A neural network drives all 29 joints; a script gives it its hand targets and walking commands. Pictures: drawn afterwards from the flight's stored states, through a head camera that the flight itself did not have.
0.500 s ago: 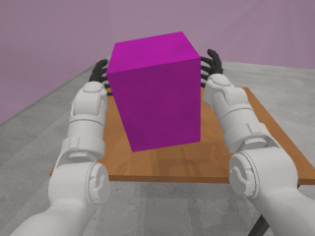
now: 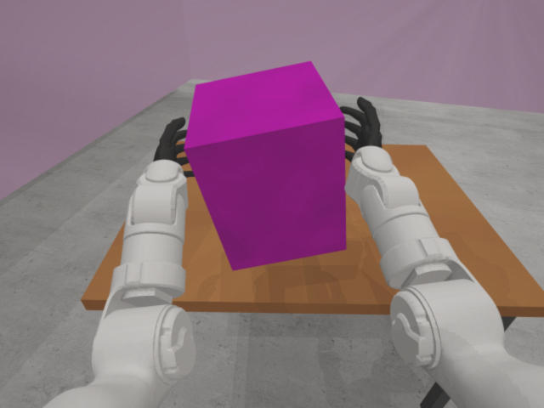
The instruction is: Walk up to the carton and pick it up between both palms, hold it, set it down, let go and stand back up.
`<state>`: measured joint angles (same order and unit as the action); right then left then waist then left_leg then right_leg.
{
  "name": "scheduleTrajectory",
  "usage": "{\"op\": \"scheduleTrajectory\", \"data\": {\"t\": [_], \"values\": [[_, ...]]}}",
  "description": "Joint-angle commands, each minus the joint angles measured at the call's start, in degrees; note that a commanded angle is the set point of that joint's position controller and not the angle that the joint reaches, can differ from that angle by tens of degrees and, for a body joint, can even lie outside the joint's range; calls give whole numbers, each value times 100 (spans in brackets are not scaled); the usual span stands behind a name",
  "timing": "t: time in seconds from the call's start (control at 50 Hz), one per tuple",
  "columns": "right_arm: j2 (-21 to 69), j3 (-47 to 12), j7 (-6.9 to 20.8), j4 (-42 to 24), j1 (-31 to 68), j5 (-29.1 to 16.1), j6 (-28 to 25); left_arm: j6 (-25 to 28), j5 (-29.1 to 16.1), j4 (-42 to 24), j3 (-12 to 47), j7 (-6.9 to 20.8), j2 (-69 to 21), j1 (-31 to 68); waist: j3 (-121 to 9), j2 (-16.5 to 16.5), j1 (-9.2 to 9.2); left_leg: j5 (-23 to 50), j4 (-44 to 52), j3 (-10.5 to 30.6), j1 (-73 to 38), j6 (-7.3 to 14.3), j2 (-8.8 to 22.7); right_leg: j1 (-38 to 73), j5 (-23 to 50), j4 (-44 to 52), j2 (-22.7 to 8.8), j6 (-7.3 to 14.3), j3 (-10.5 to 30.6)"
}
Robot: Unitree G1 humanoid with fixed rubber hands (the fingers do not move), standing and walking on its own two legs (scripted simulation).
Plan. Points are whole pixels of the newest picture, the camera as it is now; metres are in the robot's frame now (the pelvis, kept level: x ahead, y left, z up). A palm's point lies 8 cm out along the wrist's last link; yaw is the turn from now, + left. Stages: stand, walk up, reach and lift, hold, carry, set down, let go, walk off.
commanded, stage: set down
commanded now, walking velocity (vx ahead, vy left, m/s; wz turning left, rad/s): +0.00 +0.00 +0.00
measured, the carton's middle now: (271, 167) +0.48 +0.01 +0.19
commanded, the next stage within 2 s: none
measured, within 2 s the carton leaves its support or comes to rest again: neither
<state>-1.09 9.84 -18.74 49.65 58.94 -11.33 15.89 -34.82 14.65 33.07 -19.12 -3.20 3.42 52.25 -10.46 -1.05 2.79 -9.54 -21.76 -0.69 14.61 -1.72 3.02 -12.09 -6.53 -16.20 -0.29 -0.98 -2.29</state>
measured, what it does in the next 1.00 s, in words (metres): stands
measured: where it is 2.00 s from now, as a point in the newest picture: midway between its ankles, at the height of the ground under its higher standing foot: outside the picture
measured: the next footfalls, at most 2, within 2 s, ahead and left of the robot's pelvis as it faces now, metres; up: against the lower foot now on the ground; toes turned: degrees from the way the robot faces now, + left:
none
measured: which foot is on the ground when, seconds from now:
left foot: down 0.00-1.00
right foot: down 0.00-1.00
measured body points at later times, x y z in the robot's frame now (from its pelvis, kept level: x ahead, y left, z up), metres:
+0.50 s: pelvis +0.01 +0.00 +0.00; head -0.01 +0.03 +0.45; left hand +0.45 +0.15 +0.19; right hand +0.44 -0.13 +0.21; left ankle +0.02 +0.13 -0.75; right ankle +0.02 -0.13 -0.75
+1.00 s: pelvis +0.02 +0.00 +0.00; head +0.01 +0.03 +0.45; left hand +0.46 +0.15 +0.17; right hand +0.45 -0.14 +0.19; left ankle +0.02 +0.13 -0.75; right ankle +0.02 -0.13 -0.75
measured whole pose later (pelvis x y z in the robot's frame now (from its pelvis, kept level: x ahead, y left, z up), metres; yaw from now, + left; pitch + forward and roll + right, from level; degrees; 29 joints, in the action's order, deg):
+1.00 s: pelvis +0.02 +0.00 +0.00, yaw +0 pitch +3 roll -1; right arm 1.3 24.0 -9.9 57.8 56.4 1.7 4.4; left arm -17.9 15.5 49.5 -19.6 -4.7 3.4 54.2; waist -6.5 -3.0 3.2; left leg -10.7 -21.3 -0.7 14.1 -1.4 2.9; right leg -11.8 -7.8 -16.2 -0.3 -1.0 -2.3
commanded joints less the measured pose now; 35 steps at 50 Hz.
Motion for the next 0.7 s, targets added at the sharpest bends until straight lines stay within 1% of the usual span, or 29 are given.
{"op": "scheduleTrajectory", "data": {"t": [0.0,0.02,0.04,0.06,0.08,0.1,0.12,0.14,0.16,0.18,0.2,0.22,0.24,0.26,0.28,0.3,0.32,0.34,0.38,0.4,0.42,0.44,0.46,0.5,0.52,0.56,0.6,0.66,0.68], "values": [[2967,-184,1272,-138,4275,783,-278,698,-214,393,983,1315,-2830,4660,-1168,129,445,14,539,-237,-1459,-3,-653,1559,-329,315,368,-195,-231],[3068,-145,1328,80,4029,863,-259,748,-218,404,921,1302,-2668,4700,-1152,-14,420,-75,634,-194,-1419,104,-643,1553,-277,316,342,-250,-249],[3152,-180,1349,-116,4205,935,-278,789,-206,569,837,1312,-2589,4623,-1142,-100,328,-111,660,-235,-1340,161,-653,1635,-210,267,308,-273,-210],[3196,-117,1383,-49,4310,1009,-316,837,-202,606,756,1288,-2642,4578,-1125,-73,259,-83,701,-309,-1274,181,-652,1655,-180,238,292,-284,-176],[3324,-233,1460,-199,4392,990,-410,936,-151,449,678,1232,-2572,4670,-1394,-67,87,81,638,-344,-1270,168,-698,1831,-19,176,318,-274,-180],[3378,-231,1479,-221,4510,1031,-522,1047,-193,449,730,1191,-2577,4904,-1624,-78,141,84,640,-316,-1254,211,-683,1918,129,123,294,-325,-168],[3538,-309,1542,-340,4694,1058,-631,1154,-235,428,686,1136,-2656,5040,-1911,-95,-36,130,612,-349,-1179,243,-670,2041,183,62,287,-281,-145],[3590,-365,1583,-233,4688,959,-655,1222,-241,322,720,1063,-2646,5024,-1953,18,-72,332,611,-365,-1216,206,-682,2068,378,33,303,-279,-109],[3566,-406,1624,-535,5006,974,-827,1338,-352,313,840,1030,-2860,5182,-2308,39,-128,520,548,-342,-1222,152,-682,2112,573,9,327,-277,-128],[3659,-401,1626,-603,5140,1020,-912,1444,-344,352,947,1000,-2870,5326,-2549,96,-44,544,489,-321,-1198,154,-686,2131,695,-20,311,-323,-116],[3757,-581,1640,-682,5077,995,-1026,1593,-443,129,1169,926,-3061,5383,-2907,232,-78,923,389,-326,-1320,62,-648,2228,1092,-117,327,-276,-174],[3720,-563,1656,-563,5069,952,-1076,1689,-500,93,1259,880,-3014,5543,-2978,251,-26,1023,330,-301,-1371,57,-692,2162,1130,-100,346,-309,-147],[3783,-675,1676,-816,5146,929,-1180,1777,-508,62,1352,848,-3202,5497,-3341,321,-94,1221,230,-317,-1453,-2,-671,2234,1289,-136,353,-290,-156],[3803,-717,1715,-758,5161,923,-1243,1867,-531,-30,1485,768,-3319,5556,-3419,460,-105,1404,204,-278,-1579,-43,-651,2084,1310,-99,368,-261,-190],[3688,-757,1723,-849,5214,915,-1272,1838,-559,160,1487,731,-3274,5326,-3452,314,-65,1428,181,-274,-1584,-31,-634,2037,1386,-95,380,-282,-232],[3585,-702,1713,-660,4976,884,-1266,1853,-510,327,1420,719,-3299,5152,-3243,360,-104,1490,170,-249,-1611,-38,-606,2043,1511,-52,350,-269,-226],[3525,-656,1700,-504,4853,932,-1266,1850,-501,344,1461,754,-3312,5158,-3207,418,33,1552,149,-251,-1679,-62,-619,1976,1543,-9,340,-255,-245],[3483,-706,1708,-532,4804,979,-1280,1824,-441,394,1432,757,-3262,4981,-3173,327,-50,1592,159,-289,-1661,-39,-624,2040,1626,-26,339,-287,-232],[3385,-644,1671,-442,4467,1047,-1196,1755,-414,692,1347,843,-3221,4651,-2746,201,143,1478,190,-271,-1643,-63,-595,2122,1599,-1,344,-301,-250],[3321,-490,1652,-120,4175,1067,-1137,1747,-369,749,1291,883,-3078,4627,-2662,286,217,1441,178,-290,-1619,-64,-613,2148,1619,3,298,-301,-214],[3335,-542,1655,-122,4040,1026,-1069,1686,-272,761,1107,930,-2967,4370,-2488,185,94,1506,223,-330,-1552,-21,-623,2270,1741,-5,289,-327,-205],[3377,-516,1631,-158,4029,1032,-1063,1670,-294,744,1112,957,-3066,4317,-2461,276,171,1586,213,-339,-1584,-58,-612,2356,1790,-4,278,-293,-177],[3367,-604,1624,-218,3968,1001,-1074,1673,-274,704,1105,955,-3034,4213,-2590,292,109,1734,158,-370,-1614,-86,-620,2443,1968,-79,295,-291,-184],[3316,-535,1635,-385,4097,1013,-1093,1689,-313,601,1166,941,-3175,4252,-2743,388,107,2030,103,-323,-1776,-151,-596,2344,2083,-62,318,-270,-166],[3342,-591,1636,-345,4119,998,-1073,1696,-301,569,1128,931,-3097,4263,-2718,312,121,2163,56,-286,-1748,-145,-610,2319,2274,-82,333,-297,-173],[3333,-672,1637,-548,4024,997,-1165,1790,-432,358,1361,909,-3234,4228,-2967,512,194,2660,-113,-279,-2033,-261,-554,2297,2523,-149,356,-254,-216],[3476,-650,1664,-622,4227,988,-1243,1914,-505,317,1397,859,-3358,4527,-3174,512,133,2644,-179,-248,-2044,-288,-539,2101,2299,-122,393,-197,-218],[3457,-576,1698,-541,4316,989,-1316,2063,-632,349,1513,819,-3344,4778,-3151,570,183,2587,-147,-250,-1825,-296,-552,2062,2468,-104,337,-216,-213],[3487,-681,1694,-827,4469,1020,-1399,2093,-605,423,1496,823,-3420,4644,-3318,510,113,2516,-134,-263,-1779,-281,-530,2179,2520,-147,334,-234,-217]]}}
